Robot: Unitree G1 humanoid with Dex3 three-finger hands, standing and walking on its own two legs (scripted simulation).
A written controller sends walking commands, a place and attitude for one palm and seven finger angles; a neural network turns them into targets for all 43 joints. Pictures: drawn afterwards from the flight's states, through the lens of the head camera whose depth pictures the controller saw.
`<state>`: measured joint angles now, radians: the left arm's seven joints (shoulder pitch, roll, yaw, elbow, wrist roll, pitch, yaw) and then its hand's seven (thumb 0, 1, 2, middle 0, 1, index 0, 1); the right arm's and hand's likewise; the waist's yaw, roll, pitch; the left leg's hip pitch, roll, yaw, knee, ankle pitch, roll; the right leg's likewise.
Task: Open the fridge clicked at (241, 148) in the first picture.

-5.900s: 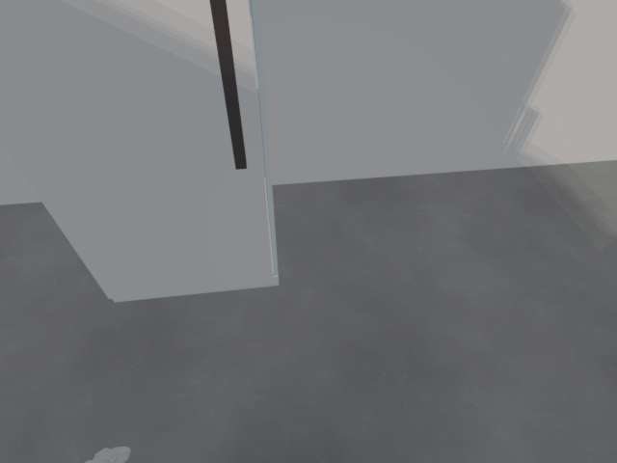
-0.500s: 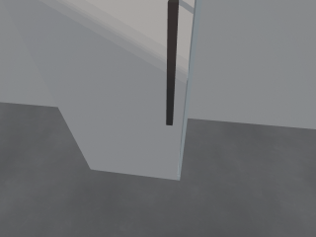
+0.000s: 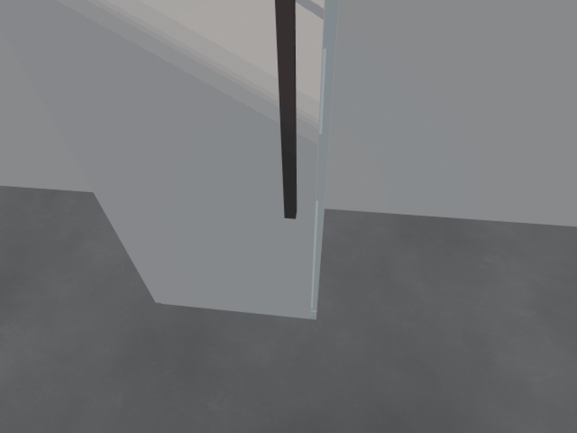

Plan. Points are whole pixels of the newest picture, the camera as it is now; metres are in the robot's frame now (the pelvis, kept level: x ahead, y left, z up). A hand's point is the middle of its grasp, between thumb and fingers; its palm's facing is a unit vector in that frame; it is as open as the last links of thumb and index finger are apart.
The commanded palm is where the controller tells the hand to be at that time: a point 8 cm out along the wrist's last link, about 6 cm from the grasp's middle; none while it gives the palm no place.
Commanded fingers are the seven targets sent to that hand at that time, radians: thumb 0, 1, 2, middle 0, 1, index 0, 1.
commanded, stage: look again from close up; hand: right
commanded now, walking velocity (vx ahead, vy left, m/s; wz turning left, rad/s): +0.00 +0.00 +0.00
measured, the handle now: (290, 125) +0.62 +0.03 +0.13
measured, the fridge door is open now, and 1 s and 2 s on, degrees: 0 0 0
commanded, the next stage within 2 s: none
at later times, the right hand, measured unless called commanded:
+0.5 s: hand out of the picture -0.11 -0.18 -0.22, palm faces +0.04 +0.99 -0.11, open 7.4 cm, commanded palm none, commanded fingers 0.00 -0.90 -0.90 0.20 0.30 0.20 0.30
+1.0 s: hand out of the picture -0.14 -0.29 -0.20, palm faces -0.01 +0.98 -0.18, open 7.4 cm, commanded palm none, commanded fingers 0.00 -0.90 -0.90 0.20 0.30 0.20 0.30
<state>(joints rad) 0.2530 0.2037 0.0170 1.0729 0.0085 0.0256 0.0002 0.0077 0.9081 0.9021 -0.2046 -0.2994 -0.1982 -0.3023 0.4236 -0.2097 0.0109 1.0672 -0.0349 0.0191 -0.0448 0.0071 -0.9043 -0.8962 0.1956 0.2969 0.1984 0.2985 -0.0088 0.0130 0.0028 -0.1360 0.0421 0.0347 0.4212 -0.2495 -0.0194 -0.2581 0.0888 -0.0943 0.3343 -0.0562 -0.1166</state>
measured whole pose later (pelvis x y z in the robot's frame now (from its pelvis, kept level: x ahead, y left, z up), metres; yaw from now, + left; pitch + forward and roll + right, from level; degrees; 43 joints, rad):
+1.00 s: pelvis -0.14 -0.11 -0.01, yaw +3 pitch -3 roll +3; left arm 0.42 0.13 0.05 1.09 0.01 0.02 0.02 0.00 0.91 0.90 -0.20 -0.30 -0.20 -0.30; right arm 0.34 -0.19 -0.05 1.07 -0.02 0.04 -0.05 0.01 -0.90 -0.90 0.20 0.30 0.20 0.30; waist 0.03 0.03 0.01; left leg -0.16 0.03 0.08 0.56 -0.37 -0.02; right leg -0.30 0.00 -0.01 0.63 -0.31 -0.03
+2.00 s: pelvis -0.17 -0.10 +0.00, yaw +4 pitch -1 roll +0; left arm 0.35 0.11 0.01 1.13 0.01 0.01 0.02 0.01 0.91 0.90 -0.20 -0.30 -0.20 -0.30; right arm 0.41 -0.09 0.01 1.09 -0.02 -0.02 -0.05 0.01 -0.90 -0.90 0.20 0.30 0.20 0.30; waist 0.01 -0.01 0.00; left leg -0.17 -0.01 0.05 0.45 -0.27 0.02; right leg -0.28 0.03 -0.03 0.42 -0.13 -0.04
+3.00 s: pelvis -0.14 -0.10 +0.00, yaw +4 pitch -1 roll +0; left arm 0.24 0.18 0.00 1.12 0.01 -0.01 0.02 0.01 0.91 0.90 -0.20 -0.30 -0.20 -0.30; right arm 0.32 -0.16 0.01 1.09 -0.02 -0.02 -0.04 0.01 -0.90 -0.90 0.20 0.30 0.20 0.30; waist 0.00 0.00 0.04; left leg -0.08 0.00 0.04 0.39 -0.29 0.01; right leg -0.21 0.04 -0.04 0.39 -0.16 -0.05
